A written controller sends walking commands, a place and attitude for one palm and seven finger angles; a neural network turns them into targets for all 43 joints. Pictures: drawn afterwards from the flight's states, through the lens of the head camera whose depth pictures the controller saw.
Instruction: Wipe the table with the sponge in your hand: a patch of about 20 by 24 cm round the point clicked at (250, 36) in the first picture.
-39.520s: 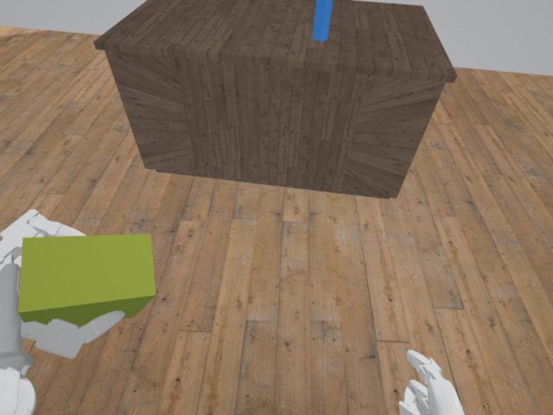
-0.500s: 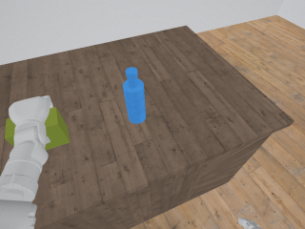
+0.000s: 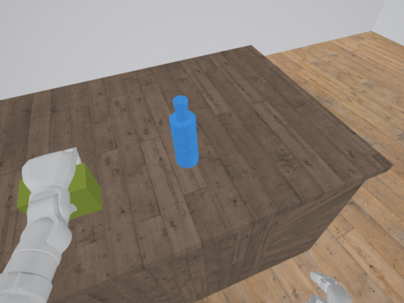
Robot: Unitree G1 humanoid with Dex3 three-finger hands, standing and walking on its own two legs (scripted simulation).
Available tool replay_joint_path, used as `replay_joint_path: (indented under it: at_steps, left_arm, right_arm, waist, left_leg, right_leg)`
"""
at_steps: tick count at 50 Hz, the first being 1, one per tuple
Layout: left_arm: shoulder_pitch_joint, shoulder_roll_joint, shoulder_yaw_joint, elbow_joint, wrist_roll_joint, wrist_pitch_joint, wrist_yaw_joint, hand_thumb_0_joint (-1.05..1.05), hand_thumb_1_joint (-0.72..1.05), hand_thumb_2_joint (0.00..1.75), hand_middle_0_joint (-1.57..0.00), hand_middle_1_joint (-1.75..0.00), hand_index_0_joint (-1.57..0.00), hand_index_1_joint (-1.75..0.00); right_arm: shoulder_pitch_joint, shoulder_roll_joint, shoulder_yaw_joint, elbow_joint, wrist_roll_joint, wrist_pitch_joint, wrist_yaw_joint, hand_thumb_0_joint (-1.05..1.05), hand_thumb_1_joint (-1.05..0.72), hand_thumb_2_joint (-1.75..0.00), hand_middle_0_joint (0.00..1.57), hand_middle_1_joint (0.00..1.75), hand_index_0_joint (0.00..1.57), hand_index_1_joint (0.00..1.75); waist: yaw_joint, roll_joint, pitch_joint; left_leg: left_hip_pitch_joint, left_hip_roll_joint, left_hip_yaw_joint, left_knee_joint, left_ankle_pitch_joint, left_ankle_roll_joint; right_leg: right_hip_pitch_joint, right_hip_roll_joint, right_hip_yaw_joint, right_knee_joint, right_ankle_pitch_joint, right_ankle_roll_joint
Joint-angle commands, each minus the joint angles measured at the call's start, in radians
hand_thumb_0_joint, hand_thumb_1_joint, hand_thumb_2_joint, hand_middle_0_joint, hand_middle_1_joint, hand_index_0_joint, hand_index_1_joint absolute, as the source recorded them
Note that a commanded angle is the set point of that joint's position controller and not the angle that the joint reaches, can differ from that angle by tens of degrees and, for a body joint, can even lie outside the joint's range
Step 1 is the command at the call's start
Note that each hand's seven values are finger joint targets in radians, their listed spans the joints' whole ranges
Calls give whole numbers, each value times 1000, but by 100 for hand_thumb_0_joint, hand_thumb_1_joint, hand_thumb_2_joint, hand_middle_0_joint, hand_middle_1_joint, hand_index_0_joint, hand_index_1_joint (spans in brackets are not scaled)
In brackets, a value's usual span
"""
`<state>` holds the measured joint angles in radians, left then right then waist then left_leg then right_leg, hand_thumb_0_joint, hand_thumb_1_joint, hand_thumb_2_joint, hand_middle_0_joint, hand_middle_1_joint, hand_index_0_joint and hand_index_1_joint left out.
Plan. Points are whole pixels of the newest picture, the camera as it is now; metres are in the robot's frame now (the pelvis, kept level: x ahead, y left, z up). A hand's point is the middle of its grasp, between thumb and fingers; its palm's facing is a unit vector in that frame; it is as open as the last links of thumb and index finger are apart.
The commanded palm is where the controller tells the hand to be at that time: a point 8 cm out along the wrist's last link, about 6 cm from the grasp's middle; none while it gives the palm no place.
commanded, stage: wipe back along the middle lane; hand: left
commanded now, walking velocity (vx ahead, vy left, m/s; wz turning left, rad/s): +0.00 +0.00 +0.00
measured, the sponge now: (67, 199) +0.32 +0.34 +0.01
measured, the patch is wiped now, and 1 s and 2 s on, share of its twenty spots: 0.45 0.60 0.90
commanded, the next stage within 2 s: slide across to the third lane in 0.76 s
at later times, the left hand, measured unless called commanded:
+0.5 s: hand (66, 202) +0.28 +0.30 +0.06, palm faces +0.01 -0.01 -1.00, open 10.2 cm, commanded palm +0.23 +0.28 +0.08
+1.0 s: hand (70, 215) +0.25 +0.28 +0.06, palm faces +0.01 -0.01 -1.00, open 10.2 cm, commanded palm +0.22 +0.25 +0.09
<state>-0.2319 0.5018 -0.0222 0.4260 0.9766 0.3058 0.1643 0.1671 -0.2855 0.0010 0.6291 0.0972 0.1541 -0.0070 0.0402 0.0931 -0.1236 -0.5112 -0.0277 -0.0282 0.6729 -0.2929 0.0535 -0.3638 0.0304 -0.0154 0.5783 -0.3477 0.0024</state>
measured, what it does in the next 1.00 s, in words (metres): stands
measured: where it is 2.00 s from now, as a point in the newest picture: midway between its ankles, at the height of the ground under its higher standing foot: outside the picture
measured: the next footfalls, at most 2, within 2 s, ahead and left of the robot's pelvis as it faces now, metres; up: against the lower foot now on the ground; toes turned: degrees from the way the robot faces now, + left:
none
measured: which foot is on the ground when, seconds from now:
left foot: down 0.00-1.00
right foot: down 0.00-1.00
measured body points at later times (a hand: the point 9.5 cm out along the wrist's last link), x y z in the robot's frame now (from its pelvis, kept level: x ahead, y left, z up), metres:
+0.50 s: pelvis +0.01 -0.01 +0.00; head +0.02 -0.04 +0.45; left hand +0.28 +0.30 +0.11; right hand +0.21 -0.24 -0.10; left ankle +0.02 +0.08 -0.72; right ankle -0.04 -0.13 -0.72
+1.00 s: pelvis +0.01 -0.02 +0.00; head +0.00 -0.06 +0.45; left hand +0.25 +0.28 +0.11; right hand +0.23 -0.24 -0.09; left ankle +0.02 +0.08 -0.72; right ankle -0.04 -0.13 -0.72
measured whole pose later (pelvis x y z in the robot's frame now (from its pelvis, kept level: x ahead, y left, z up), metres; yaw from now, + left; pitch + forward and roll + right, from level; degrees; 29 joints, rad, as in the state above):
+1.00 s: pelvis +0.01 -0.02 +0.00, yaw +1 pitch +4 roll -1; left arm 0.06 0.42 -0.08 0.09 0.99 0.41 0.16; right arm 0.09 -0.28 0.01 0.62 0.08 0.10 -0.02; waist 0.09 0.11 -0.11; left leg -0.42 -0.02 -0.04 0.65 -0.30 0.03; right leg -0.29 0.04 -0.02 0.58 -0.37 -0.02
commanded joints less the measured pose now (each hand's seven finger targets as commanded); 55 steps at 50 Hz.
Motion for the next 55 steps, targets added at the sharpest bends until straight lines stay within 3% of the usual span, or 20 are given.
replay_joint_path:
  at_steps: [1, 3, 4, 7, 9, 11, 14, 15, 17, 19, 21, 24, 25, 33, 37, 39, 44, 50, 54, 55]
  left_arm:
    - [3, 65, -17, -28, -29, 19, -45, 0, 10, 130, -120, -160, -120, -160]
    - [2, 61, -22, -30, -31, 27, -47, 0, 10, 130, -120, -160, -120, -160]
    - [17, 100, 14, -40, -30, 28, -47, 0, 10, 130, -120, -160, -120, -160]
    - [41, 39, -37, -61, -31, 33, -55, 0, 10, 130, -120, -160, -120, -160]
    - [62, 59, -22, -85, -24, 33, -56, 0, 10, 130, -120, -160, -120, -160]
    - [94, -4, -68, -113, -31, 33, -59, 0, 10, 130, -120, -160, -120, -160]
    - [151, 47, -14, -135, -36, 34, -55, 0, 10, 130, -120, -160, -120, -160]
    - [165, -3, -53, -166, -45, 36, -58, 0, 10, 130, -120, -160, -120, -160]
    - [182, -19, -61, -183, -46, 38, -56, 0, 10, 130, -120, -160, -120, -160]
    - [244, 33, -4, -215, -52, 37, -48, 0, 10, 130, -120, -160, -120, -160]
    - [290, -16, -36, -244, -59, 43, -48, 0, 10, 130, -120, -160, -120, -160]
    - [308, 12, -11, -283, -55, 56, -42, 0, 10, 130, -120, -160, -120, -160]
    - [325, -19, -38, -301, -57, 60, -42, 0, 10, 130, -120, -160, -120, -160]
    - [406, -31, -45, -362, -57, 80, -42, 0, 10, 130, -120, -160, -120, -160]
    - [411, -59, -69, -379, -52, 82, -40, 0, 10, 130, -120, -160, -120, -160]
    - [385, 0, -21, -360, -43, 88, -36, 0, 10, 130, -120, -160, -120, -160]
    - [316, -13, -48, -350, -30, 96, -39, 0, 10, 130, -120, -160, -120, -160]
    - [242, -63, -107, -431, -35, 83, -41, 0, 10, 130, -120, -160, -120, -160]
    - [218, -58, -106, -434, -33, 70, -35, 0, 10, 130, -120, -160, -120, -160]
    - [220, -99, -139, -441, -40, 71, -34, 0, 10, 130, -120, -160, -120, -160]
  right_arm:
    - [-114, -128, -46, -147, 2, -50, -6, 0, -90, -90, 20, 30, 20, 30]
    - [-120, -128, -44, -145, 2, -51, -8, 0, -90, -90, 20, 30, 20, 30]
    - [-123, -132, -45, -145, 0, -52, -10, 0, -90, -90, 20, 30, 20, 30]
    - [-132, -124, -41, -150, 2, -57, -8, 0, -90, -90, 20, 30, 20, 30]
    - [-142, -124, -40, -151, 0, -60, -7, 0, -90, -90, 20, 30, 20, 30]
    - [-145, -114, -39, -160, 1, -67, -1, 0, -90, -90, 20, 30, 20, 30]
    - [-152, -119, -40, -156, -2, -70, -1, 0, -90, -90, 20, 30, 20, 30]
    - [-156, -112, -37, -169, -2, -73, 1, 0, -90, -90, 20, 30, 20, 30]
    - [-161, -113, -38, -165, -2, -76, 1, 0, -90, -90, 20, 30, 20, 30]
    - [-169, -117, -40, -166, -6, -81, 3, 0, -90, -90, 20, 30, 20, 30]
    - [-173, -106, -37, -172, -4, -85, 6, 0, -90, -90, 20, 30, 20, 30]
    - [-185, -111, -39, -169, -7, -88, 7, 0, -90, -90, 20, 30, 20, 30]
    - [-192, -104, -37, -177, -5, -90, 7, 0, -90, -90, 20, 30, 20, 30]
    - [-208, -96, -33, -179, -7, -101, 5, 0, -90, -90, 20, 30, 20, 30]
    - [-219, -94, -32, -181, -9, -104, 4, 0, -90, -90, 20, 30, 20, 30]
    - [-226, -101, -32, -170, -12, -101, 0, 0, -90, -90, 20, 30, 20, 30]
    - [-233, -100, -29, -168, -12, -100, -11, 0, -90, -90, 20, 30, 20, 30]
    - [-236, -86, -31, -182, -12, -115, -10, 0, -90, -90, 20, 30, 20, 30]
    - [-245, -85, -32, -173, -13, -126, -8, 0, -90, -90, 20, 30, 20, 30]
    - [-243, -80, -30, -182, -13, -129, -7, 0, -90, -90, 20, 30, 20, 30]
  waist:
    - [0, -127, -119]
    - [0, -134, -112]
    - [10, -132, -116]
    - [4, -132, -108]
    - [11, -99, -103]
    - [6, -118, -100]
    - [20, -116, -104]
    - [16, -132, -106]
    - [12, -147, -98]
    - [29, -146, -110]
    - [27, -164, -107]
    - [30, -159, -99]
    - [31, -150, -93]
    - [38, -152, -92]
    - [36, -158, -83]
    - [39, -171, -61]
    - [34, -152, -52]
    - [26, -121, -119]
    - [24, -138, -94]
    - [25, -137, -92]
  left_leg:
    - [203, 17, -40, -89, 181, -9]
    - [198, 14, -37, -92, 173, -9]
    - [199, 16, -41, -95, 179, -11]
    - [207, 14, -35, -90, 188, -8]
    - [217, 17, -43, -93, 205, -12]
    - [219, 17, -42, -89, 207, -10]
    - [219, 18, -40, -88, 230, -12]
    - [215, 13, -36, -86, 231, -9]
    - [219, 16, -33, -85, 241, -10]
    - [221, 16, -30, -80, 268, -12]
    - [221, 13, -25, -77, 287, -11]
    - [223, 15, -26, -79, 289, -13]
    - [221, 12, -24, -79, 286, -12]
    - [228, 7, -18, -75, 290, -12]
    - [231, 6, -14, -74, 286, -12]
    - [218, 6, -18, -81, 254, -15]
    - [219, 0, -16, -84, 223, -12]
    - [260, 2, -28, -80, 239, -6]
    - [263, 7, -33, -87, 221, -8]
    - [260, 4, -31, -90, 217, -6]
  right_leg:
    - [-39, 34, -47, -76, 213, -58]
    - [-37, 35, -46, -77, 211, -57]
    - [-23, 34, -43, -76, 216, -59]
    - [-26, 33, -46, -77, 228, -57]
    - [-25, 32, -42, -74, 233, -61]
    - [-25, 32, -47, -72, 241, -58]
    - [2, 31, -37, -72, 276, -61]
    - [9, 31, -43, -70, 288, -57]
    - [4, 30, -39, -72, 303, -55]
    - [36, 27, -30, -67, 353, -57]
    - [45, 24, -36, -63, 381, -51]
    - [49, 25, -24, -65, 392, -54]
    - [48, 24, -30, -65, 383, -51]
    - [67, 19, -20, -64, 413, -49]
    - [59, 21, -18, -63, 415, -50]
    - [53, 22, -5, -68, 393, -53]
    - [37, 22, 2, -74, 356, -55]
    - [49, 22, -12, -68, 339, -56]
    - [36, 23, -3, -75, 321, -58]
    - [36, 23, -17, -73, 315, -55]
